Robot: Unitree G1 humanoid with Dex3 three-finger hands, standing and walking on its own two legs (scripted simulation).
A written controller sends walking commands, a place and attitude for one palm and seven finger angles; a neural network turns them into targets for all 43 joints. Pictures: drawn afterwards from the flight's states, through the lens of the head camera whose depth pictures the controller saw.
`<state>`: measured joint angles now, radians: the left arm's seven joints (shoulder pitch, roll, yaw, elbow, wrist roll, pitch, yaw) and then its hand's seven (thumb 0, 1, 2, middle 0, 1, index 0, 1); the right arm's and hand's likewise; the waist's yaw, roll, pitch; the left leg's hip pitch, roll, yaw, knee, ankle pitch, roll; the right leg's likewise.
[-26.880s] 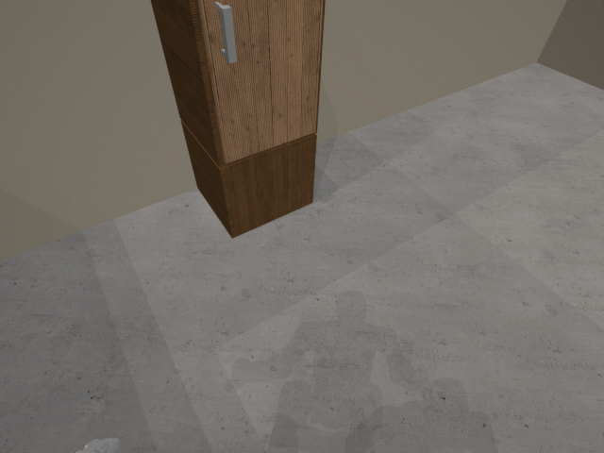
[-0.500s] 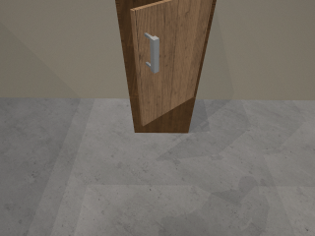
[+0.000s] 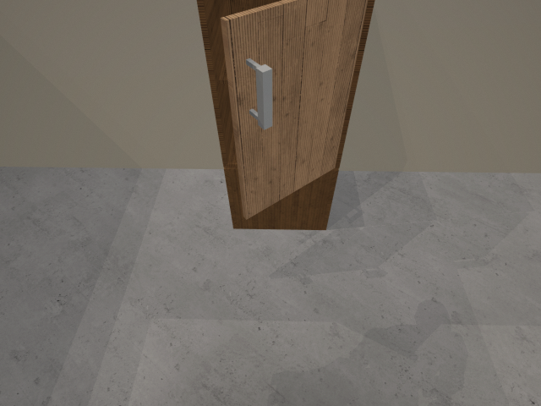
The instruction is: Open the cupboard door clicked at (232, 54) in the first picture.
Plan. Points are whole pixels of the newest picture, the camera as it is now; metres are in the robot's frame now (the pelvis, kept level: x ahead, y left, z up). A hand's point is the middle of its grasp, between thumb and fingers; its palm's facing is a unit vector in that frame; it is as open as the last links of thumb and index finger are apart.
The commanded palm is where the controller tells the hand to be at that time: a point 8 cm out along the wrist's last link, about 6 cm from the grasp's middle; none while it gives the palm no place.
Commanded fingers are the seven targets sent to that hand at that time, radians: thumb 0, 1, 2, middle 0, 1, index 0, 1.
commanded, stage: look to check the result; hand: left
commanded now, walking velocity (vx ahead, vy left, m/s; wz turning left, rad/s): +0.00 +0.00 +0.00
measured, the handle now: (258, 94) +0.69 +0.07 +0.09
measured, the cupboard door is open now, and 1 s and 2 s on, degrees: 38 38 38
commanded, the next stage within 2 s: walk to a spot facing it in 0.14 s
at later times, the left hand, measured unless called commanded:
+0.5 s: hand out of the picture +0.06 +0.21 -0.18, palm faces -0.06 -0.97 -0.25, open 7.4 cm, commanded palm none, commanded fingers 0.00 0.90 0.90 -0.20 -0.30 -0.20 -0.30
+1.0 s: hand out of the picture +0.11 +0.17 -0.18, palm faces -0.30 -0.92 -0.26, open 7.4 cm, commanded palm none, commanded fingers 0.00 0.90 0.90 -0.20 -0.30 -0.20 -0.30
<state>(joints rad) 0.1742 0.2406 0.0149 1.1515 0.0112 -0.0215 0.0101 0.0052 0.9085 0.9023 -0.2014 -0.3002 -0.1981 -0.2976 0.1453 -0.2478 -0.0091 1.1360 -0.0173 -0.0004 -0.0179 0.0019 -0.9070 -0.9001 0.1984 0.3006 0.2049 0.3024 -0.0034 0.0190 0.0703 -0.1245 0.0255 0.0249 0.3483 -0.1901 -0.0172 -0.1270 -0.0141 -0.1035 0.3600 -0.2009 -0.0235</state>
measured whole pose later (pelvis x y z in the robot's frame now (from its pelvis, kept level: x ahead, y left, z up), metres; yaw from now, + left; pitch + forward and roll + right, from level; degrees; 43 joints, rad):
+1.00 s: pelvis -0.02 -0.01 -0.01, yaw -20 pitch +0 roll +1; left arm 0.19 0.21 0.08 0.95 0.03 0.03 0.01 0.00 0.91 0.90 -0.20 -0.30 -0.20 -0.30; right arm 0.12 -0.22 -0.07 0.95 -0.01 0.05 -0.03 0.01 -0.91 -0.90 0.20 0.30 0.20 0.30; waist 0.00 0.00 0.14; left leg -0.45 0.06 0.04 1.05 -0.46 -0.06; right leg -0.30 0.04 0.04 0.56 -0.25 -0.04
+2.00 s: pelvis +0.02 -0.01 +0.00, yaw -57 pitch +1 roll -2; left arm 0.14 0.24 0.09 0.92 0.03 0.05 -0.07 0.01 0.91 0.90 -0.20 -0.30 -0.20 -0.30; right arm 0.35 -0.19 -0.02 0.94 -0.04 -0.04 -0.03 0.00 -0.91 -0.90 0.20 0.30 0.21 0.30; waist -0.01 -0.03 0.07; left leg -0.17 0.10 0.16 0.44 -0.28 -0.01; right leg -0.55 -0.04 -0.03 1.10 -0.31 0.02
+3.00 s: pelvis +0.13 -0.44 -0.01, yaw -84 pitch +1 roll +0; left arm 0.09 0.20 0.06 0.99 0.03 -0.01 -0.06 0.01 0.91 0.90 -0.20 -0.30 -0.19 -0.30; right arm 0.44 -0.19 -0.04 1.08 -0.04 -0.05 -0.01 0.00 -0.92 -0.90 0.20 0.30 0.20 0.30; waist -0.06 0.00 0.08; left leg 0.00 0.10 0.25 0.37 -0.37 -0.05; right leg -0.47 -0.07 -0.12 0.65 -0.21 -0.03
